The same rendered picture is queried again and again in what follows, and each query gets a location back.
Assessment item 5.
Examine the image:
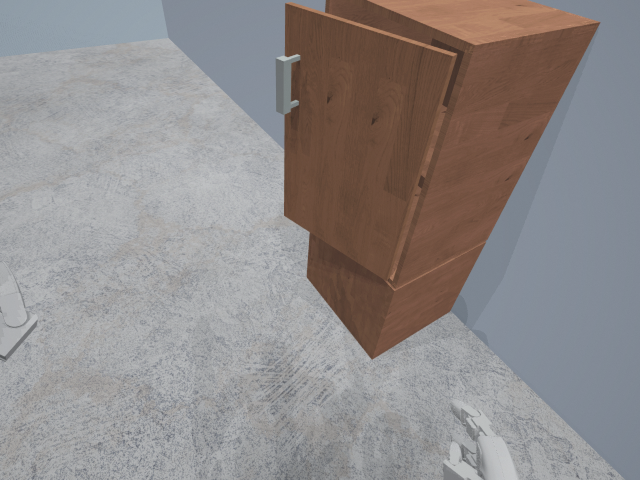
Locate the handle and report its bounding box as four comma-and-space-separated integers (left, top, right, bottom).
276, 54, 300, 115

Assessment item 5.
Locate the right robot hand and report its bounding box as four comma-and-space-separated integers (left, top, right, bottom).
443, 399, 520, 480

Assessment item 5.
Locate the cupboard door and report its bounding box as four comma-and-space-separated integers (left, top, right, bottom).
284, 2, 457, 281

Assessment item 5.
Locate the left robot hand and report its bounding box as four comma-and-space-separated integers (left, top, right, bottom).
0, 261, 38, 362

